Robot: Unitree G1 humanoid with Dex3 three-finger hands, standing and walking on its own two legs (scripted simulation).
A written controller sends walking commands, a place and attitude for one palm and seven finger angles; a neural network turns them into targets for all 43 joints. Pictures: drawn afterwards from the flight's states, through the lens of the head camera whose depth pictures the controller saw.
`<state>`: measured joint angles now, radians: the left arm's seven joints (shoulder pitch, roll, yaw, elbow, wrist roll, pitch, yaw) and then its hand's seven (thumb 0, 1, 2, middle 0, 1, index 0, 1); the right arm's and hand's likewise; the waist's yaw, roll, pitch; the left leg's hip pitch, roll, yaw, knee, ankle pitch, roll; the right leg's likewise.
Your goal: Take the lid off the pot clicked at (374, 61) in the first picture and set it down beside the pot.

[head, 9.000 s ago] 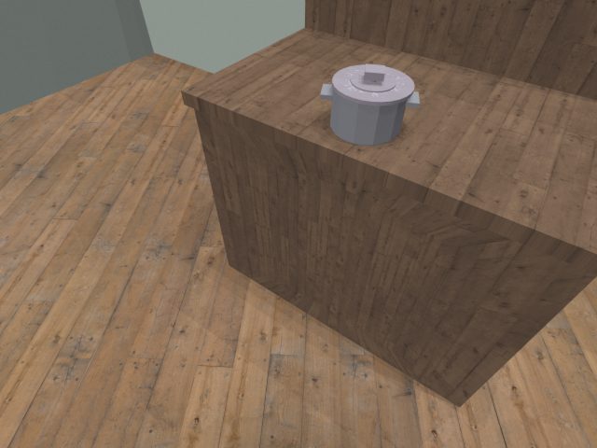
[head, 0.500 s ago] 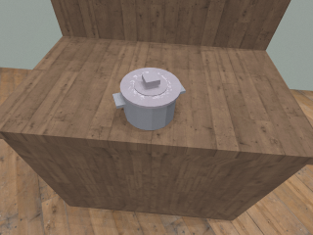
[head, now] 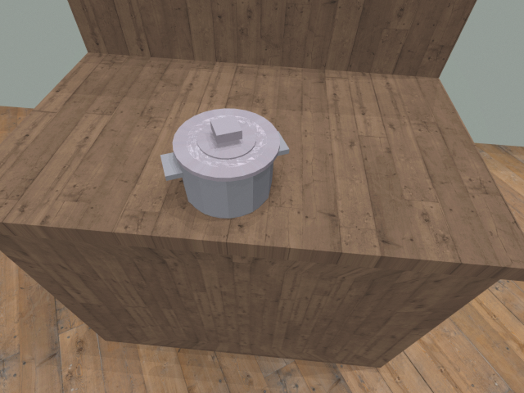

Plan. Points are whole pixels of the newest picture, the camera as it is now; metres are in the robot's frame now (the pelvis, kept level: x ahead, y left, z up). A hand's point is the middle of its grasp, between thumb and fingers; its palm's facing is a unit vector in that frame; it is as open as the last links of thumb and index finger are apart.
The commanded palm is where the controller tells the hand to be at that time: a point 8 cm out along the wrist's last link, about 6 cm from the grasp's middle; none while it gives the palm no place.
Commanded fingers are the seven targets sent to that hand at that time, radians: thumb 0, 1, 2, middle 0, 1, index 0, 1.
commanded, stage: come to a stop and stand still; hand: left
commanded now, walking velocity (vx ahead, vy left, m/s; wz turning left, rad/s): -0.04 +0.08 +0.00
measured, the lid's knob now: (226, 129) +0.47 +0.09 +0.16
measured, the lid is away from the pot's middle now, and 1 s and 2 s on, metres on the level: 0.00 0.00 0.00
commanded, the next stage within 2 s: look again from close up in 0.82 s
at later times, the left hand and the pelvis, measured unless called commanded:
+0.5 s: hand out of the picture +0.05 +0.25 -0.17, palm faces +0.03 -0.97 -0.23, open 7.4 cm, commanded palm none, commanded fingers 0.00 0.90 0.90 -0.20 -0.30 -0.20 -0.30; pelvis +0.01 +0.07 +0.00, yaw +0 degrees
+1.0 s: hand out of the picture +0.02 +0.24 -0.18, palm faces +0.03 -0.98 -0.18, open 7.4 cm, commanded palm none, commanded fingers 0.00 0.90 0.90 -0.20 -0.30 -0.20 -0.30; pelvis +0.02 +0.07 +0.00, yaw +0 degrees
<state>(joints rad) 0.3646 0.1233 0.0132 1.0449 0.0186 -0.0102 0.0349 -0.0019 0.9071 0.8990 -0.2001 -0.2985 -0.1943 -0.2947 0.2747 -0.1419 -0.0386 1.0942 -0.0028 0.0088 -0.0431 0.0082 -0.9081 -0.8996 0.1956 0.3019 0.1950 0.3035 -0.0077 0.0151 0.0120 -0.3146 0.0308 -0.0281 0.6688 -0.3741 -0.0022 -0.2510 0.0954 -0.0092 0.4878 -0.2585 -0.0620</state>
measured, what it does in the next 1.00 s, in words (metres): shifts its weight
